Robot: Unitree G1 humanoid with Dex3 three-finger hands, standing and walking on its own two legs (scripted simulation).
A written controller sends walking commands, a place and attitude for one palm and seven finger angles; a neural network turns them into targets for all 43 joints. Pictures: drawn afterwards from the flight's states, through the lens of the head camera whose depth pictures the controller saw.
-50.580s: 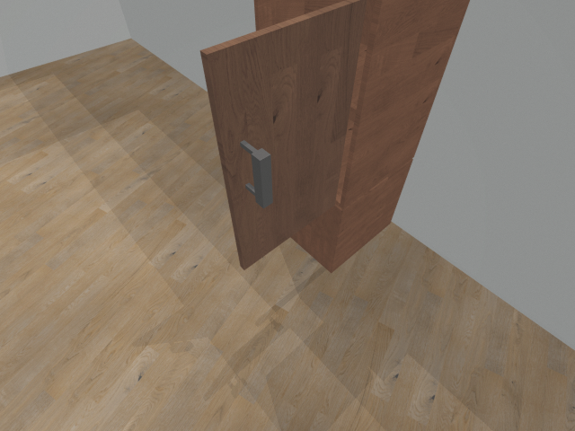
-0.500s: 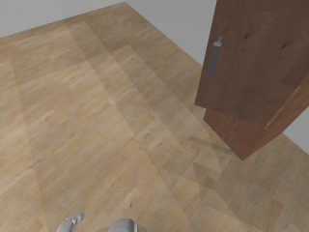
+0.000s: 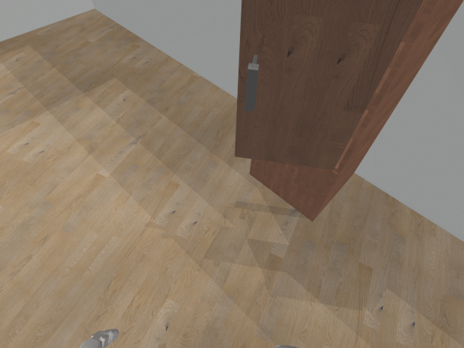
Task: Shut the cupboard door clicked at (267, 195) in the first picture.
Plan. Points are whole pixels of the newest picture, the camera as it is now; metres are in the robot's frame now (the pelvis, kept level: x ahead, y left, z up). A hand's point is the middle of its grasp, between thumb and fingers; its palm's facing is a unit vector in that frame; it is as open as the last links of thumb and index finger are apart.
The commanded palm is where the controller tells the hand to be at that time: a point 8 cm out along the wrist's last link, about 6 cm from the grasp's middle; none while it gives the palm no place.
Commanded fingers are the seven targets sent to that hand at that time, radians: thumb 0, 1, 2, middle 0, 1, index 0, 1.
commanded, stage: turn to face it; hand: left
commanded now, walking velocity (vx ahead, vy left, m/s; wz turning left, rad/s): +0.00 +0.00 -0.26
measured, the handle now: (252, 83) +0.73 -0.02 +0.01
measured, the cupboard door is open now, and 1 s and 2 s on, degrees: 34 34 34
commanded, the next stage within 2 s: take the last steps up to it in 0.10 s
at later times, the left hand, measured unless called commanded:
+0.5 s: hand out of the picture +0.11 +0.17 -0.18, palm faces -0.12 -0.98 -0.15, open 7.4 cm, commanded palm none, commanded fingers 0.00 0.90 0.90 -0.20 -0.30 -0.20 -0.30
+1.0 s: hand (218, 265) +0.30 +0.05 -0.17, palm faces -0.18 -0.97 -0.18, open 7.2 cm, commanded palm none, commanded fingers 0.00 0.90 0.90 -0.20 -0.30 -0.20 -0.30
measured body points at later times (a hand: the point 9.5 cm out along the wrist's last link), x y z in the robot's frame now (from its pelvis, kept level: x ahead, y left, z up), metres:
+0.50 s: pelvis +0.05 -0.01 +0.00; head +0.07 +0.02 +0.45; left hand +0.12 +0.23 -0.17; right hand +0.05 -0.26 -0.13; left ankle +0.05 +0.10 -0.74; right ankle -0.01 -0.12 -0.68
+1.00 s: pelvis +0.19 -0.11 +0.00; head +0.23 -0.11 +0.45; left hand +0.31 +0.10 -0.15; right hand +0.13 -0.35 -0.15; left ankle +0.18 +0.00 -0.68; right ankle +0.17 -0.22 -0.74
